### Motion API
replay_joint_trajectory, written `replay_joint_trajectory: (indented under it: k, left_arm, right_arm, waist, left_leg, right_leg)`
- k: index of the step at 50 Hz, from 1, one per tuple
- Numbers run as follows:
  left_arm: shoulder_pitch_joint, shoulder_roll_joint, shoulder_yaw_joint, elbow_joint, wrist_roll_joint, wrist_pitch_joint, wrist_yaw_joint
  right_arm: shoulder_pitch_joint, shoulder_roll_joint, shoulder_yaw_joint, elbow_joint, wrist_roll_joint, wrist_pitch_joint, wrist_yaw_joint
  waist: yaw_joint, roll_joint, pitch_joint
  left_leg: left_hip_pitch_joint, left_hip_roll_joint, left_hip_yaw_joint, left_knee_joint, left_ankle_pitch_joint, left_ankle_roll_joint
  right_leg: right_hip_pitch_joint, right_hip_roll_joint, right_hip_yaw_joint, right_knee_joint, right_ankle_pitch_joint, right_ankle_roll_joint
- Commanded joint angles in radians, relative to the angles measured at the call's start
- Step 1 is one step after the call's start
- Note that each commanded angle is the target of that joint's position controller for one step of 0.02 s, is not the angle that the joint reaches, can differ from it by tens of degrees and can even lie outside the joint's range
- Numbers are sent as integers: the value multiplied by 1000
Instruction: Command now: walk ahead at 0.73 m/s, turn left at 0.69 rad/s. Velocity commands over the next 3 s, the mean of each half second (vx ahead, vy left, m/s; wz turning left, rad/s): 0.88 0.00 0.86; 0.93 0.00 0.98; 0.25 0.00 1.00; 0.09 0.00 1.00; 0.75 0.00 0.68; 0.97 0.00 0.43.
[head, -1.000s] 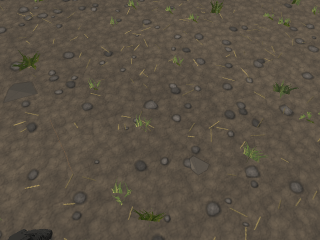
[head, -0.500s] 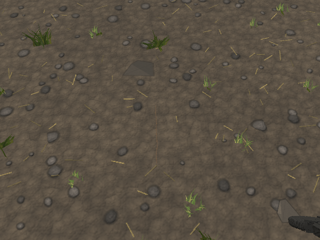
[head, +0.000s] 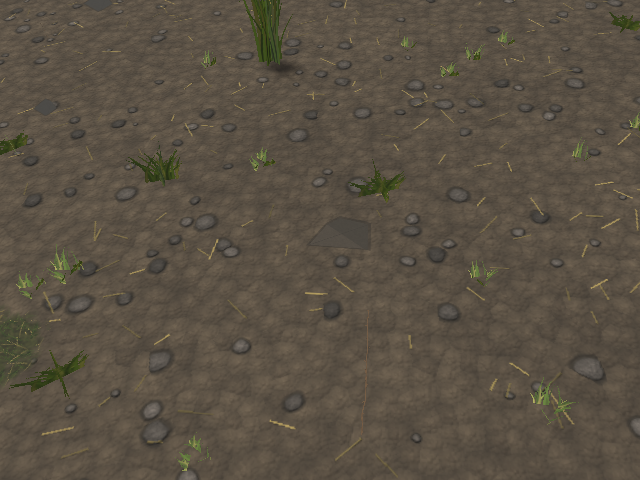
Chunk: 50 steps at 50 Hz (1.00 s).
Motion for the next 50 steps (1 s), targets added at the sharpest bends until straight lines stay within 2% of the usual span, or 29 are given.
replay_joint_trajectory:
  k: [1,4,8,11,14,16,17,18,19,20,21,22,24,25,30,33,35,36,37,38,39,40,41,42,43,44,46,48,50]
  left_arm:
    - [-50,129,29,-76,-10,-23,7]
    - [56,104,28,-41,-4,-37,0]
    - [162,88,21,2,1,-42,8]
    - [205,94,15,40,2,-39,21]
    - [179,159,20,47,-4,-25,40]
    - [108,231,40,21,1,3,42]
    - [66,230,41,2,0,5,33]
    - [51,138,28,-35,-10,-6,13]
    - [-3,109,11,-158,-21,-34,1]
    - [-147,143,13,-197,-15,-57,0]
    - [-134,117,1,-203,-21,-71,0]
    - [-126,110,-4,-198,-7,-68,2]
    - [-48,101,-10,-168,36,-28,-2]
    - [-50,100,-11,-175,43,-10,-7]
    - [-345,58,-40,-293,15,0,-29]
    - [-398,70,-40,-316,-2,-9,-30]
    - [-362,98,-31,-311,-3,-13,-21]
    - [-279,134,-16,-289,-6,-15,-10]
    - [-116,189,10,-253,-15,-19,7]
    - [118,234,35,-198,-18,-17,30]
    - [311,294,56,-155,15,-21,52]
    - [174,347,63,-180,44,-23,36]
    - [27,238,58,-210,31,-16,26]
    - [-36,151,36,-211,22,-12,22]
    - [-34,112,28,-185,24,-11,18]
    - [-7,98,21,-148,22,-15,21]
    - [20,55,7,-92,6,-39,6]
    - [0,54,4,-69,-18,-61,-10]
    - [-90,79,8,-73,-26,-72,-10]
  right_arm:
    - [-94,-94,-23,-78,-18,-6,48]
    - [-149,-65,-11,-82,-5,5,59]
    - [-292,-44,11,-114,-7,1,74]
    - [-367,-15,36,-143,-7,-3,85]
    - [-267,-29,38,-118,3,-3,59]
    - [54,-111,0,-31,15,-13,35]
    - [265,-165,-33,38,9,-21,14]
    - [210,-249,-73,45,30,-3,-9]
    - [155,-336,-82,2,5,10,-2]
    - [209,-296,-76,14,3,11,-13]
    - [210,-263,-68,55,9,-1,-23]
    - [180,-219,-54,67,7,-20,-32]
    - [83,-173,-28,50,11,-48,-46]
    - [82,-159,-19,48,21,-61,-43]
    - [134,-177,-23,60,20,-89,-25]
    - [190,-206,-35,84,36,-92,-23]
    - [173,-227,-40,88,40,-90,-32]
    - [166,-252,-45,90,37,-90,-35]
    - [131,-290,-52,87,27,-92,-31]
    - [59,-286,-50,77,15,-100,-24]
    - [36,-115,-8,46,7,-112,-26]
    - [160,-48,23,-21,66,-107,-29]
    - [111,-134,20,16,31,-90,-39]
    - [55,-158,13,23,13,-76,-26]
    - [15,-150,13,25,2,-63,-11]
    - [-28,-122,17,6,-9,-50,6]
    - [-59,-64,32,-26,-2,-17,20]
    - [-106,-43,41,-72,-6,-4,19]
    - [-143,-29,51,-113,0,-5,32]
  waist:
    - [-12,-163,140]
    - [21,-125,163]
    - [71,-127,234]
    - [70,-128,257]
    - [-35,-172,142]
    - [-200,-213,-26]
    - [-294,-169,-117]
    - [-212,90,-130]
    - [-143,135,-199]
    - [-196,-48,-150]
    - [-140,-80,-11]
    - [-80,-135,67]
    - [10,-115,114]
    - [22,-82,127]
    - [-56,-21,209]
    - [-101,12,143]
    - [-77,5,91]
    - [-38,12,21]
    - [59,18,-77]
    - [199,15,-172]
    - [234,-181,-276]
    - [69,-493,-369]
    - [60,-314,-224]
    - [50,-191,-108]
    - [44,-90,-27]
    - [32,-75,21]
    - [-6,-91,114]
    - [-42,-97,138]
    - [-86,-152,150]
  left_leg:
    - [-311,64,7,164,148,-21]
    - [-338,77,52,167,203,-6]
    - [-381,89,166,-10,199,34]
    - [-322,89,270,-172,135,89]
    - [-22,-32,373,-274,48,161]
    - [319,-88,322,-289,-71,213]
    - [635,-91,230,-402,-65,246]
    - [919,69,-105,-518,-266,282]
    - [1027,285,-654,-695,-395,433]
    - [973,293,-664,-765,-297,411]
    - [807,292,-598,-808,-190,383]
    - [654,241,-497,-814,-87,344]
    - [462,144,-354,-820,3,324]
    - [387,123,-338,-833,19,330]
    - [197,23,-253,-902,229,270]
    - [339,61,-277,-860,536,228]
    - [428,65,-274,-764,741,186]
    - [462,66,-281,-651,896,159]
    - [440,64,-282,-447,949,134]
    - [317,24,-250,-189,875,114]
    - [125,-63,-170,207,164,110]
    - [-110,-117,-67,401,-213,89]
    - [-181,-15,-39,423,-85,101]
    - [-179,40,-10,379,-4,95]
    - [-163,73,9,351,14,88]
    - [-157,100,10,329,9,86]
    - [-175,132,29,304,-20,63]
    - [-176,129,67,198,4,49]
    - [-80,114,118,-50,136,42]
  right_leg:
    - [91,-248,217,-375,-160,-25]
    - [128,-226,70,-373,-44,-21]
    - [219,-223,-49,-412,87,-24]
    - [300,-226,-145,-386,428,-12]
    - [335,-245,-222,-163,1367,-4]
    - [268,-294,-197,233,1541,-44]
    - [70,-283,-177,538,1328,-42]
    - [-341,-83,-149,899,291,8]
    - [-649,51,19,1155,-78,43]
    - [-721,-1,168,1136,13,31]
    - [-703,-47,173,1034,26,24]
    - [-640,-90,180,918,20,27]
    - [-532,-121,180,827,-19,56]
    - [-510,-130,172,776,-46,74]
    - [-410,-91,86,341,284,99]
    - [-316,-29,84,174,445,57]
    - [-197,16,91,76,407,32]
    - [-71,49,97,75,348,23]
    - [116,52,108,95,261,14]
    - [369,5,119,107,184,5]
    - [582,-231,360,82,-161,-17]
    - [633,-476,950,-185,-350,-88]
    - [481,-423,927,-229,-507,-107]
    - [347,-383,741,-214,-431,-111]
    - [237,-347,604,-219,-259,-107]
    - [165,-310,482,-233,-153,-91]
    - [79,-312,302,-241,246,-82]
    - [45,-292,120,-235,689,-57]
    - [-31,-234,-41,-260,781,-32]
